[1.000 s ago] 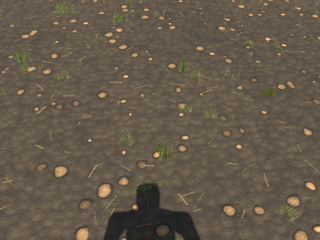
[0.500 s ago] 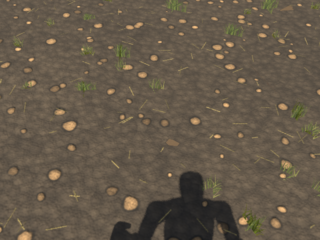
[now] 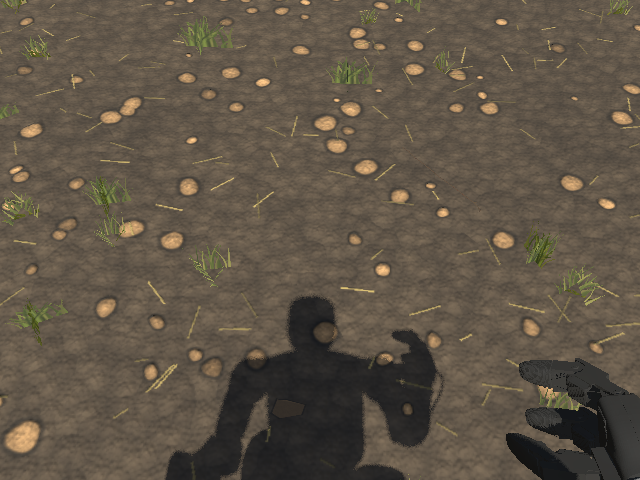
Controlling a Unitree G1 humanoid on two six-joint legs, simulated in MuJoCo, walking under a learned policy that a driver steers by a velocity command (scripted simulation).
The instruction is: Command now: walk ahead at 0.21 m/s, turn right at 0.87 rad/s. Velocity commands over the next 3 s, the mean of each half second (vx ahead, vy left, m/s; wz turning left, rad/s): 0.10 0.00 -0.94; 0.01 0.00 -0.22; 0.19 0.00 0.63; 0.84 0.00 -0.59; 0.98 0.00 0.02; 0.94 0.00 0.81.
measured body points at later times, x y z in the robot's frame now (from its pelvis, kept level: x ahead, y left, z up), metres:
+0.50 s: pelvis +0.13 +0.08 +0.00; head +0.17 +0.05 +0.45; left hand +0.42 +0.24 -0.08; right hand +0.13 -0.24 -0.10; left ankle +0.25 +0.17 -0.73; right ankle +0.09 -0.05 -0.68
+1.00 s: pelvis +0.14 +0.05 +0.00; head +0.15 +0.04 +0.45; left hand +0.42 +0.15 -0.09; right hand +0.09 -0.25 -0.10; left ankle +0.19 +0.16 -0.70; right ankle +0.07 -0.03 -0.73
